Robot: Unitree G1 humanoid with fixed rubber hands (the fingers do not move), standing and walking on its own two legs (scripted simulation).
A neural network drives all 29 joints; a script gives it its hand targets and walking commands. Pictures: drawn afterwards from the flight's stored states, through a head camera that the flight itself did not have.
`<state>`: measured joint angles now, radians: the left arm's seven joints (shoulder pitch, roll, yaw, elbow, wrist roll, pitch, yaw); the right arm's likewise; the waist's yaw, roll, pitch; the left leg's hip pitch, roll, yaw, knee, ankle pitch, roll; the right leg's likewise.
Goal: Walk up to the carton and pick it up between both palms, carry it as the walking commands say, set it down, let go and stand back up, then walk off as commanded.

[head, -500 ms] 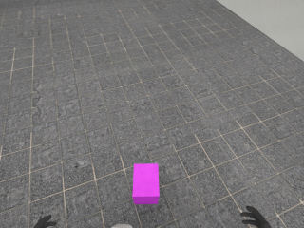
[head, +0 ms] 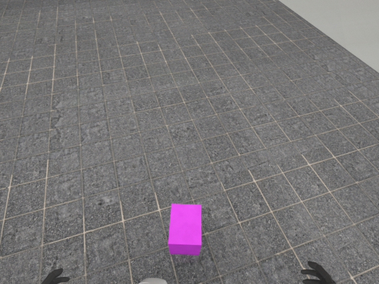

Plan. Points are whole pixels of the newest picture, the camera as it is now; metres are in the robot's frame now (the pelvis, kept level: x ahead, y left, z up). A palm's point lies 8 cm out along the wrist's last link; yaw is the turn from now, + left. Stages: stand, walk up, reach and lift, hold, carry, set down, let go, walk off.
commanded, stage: walk up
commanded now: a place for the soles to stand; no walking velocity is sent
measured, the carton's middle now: (185, 229) +0.41 +0.01 -0.68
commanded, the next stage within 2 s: reach and lift in 1.76 s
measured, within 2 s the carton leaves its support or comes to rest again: neither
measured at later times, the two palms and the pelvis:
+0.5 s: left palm out of the picture +0.08 +0.31 -0.11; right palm out of the picture +0.11 -0.30 -0.12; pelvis +0.00 +0.00 -0.01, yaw +2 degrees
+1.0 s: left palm out of the picture +0.07 +0.32 -0.11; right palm out of the picture +0.12 -0.30 -0.11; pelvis +0.00 +0.00 -0.01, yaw +2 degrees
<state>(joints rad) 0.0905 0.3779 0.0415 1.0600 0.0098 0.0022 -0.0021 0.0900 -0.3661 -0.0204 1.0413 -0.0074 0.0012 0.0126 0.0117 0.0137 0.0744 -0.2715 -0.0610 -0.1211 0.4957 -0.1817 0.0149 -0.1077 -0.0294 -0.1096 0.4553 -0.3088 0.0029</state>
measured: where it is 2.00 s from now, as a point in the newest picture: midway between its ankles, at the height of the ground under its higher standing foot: outside the picture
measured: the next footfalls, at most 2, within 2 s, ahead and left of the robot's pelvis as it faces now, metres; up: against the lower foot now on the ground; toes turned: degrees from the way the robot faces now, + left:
none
